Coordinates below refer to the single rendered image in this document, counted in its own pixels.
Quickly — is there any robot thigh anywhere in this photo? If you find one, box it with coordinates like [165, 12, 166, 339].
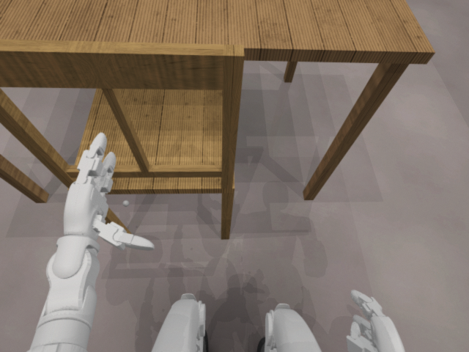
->
[152, 299, 206, 352]
[265, 309, 322, 352]

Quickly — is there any right robot thigh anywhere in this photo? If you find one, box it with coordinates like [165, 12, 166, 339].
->
[265, 309, 322, 352]

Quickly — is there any table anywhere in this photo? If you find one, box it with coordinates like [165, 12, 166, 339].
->
[0, 0, 435, 203]

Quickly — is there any robot left forearm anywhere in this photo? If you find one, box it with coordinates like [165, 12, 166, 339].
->
[27, 235, 100, 352]

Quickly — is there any left robot thigh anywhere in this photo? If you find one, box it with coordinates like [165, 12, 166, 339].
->
[152, 299, 206, 352]

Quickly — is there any right robot hand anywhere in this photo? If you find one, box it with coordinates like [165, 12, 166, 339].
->
[347, 290, 405, 352]

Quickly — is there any chair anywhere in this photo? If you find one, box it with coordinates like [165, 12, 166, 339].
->
[0, 39, 244, 240]

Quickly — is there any left robot hand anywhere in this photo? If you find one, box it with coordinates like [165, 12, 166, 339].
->
[64, 133, 155, 251]

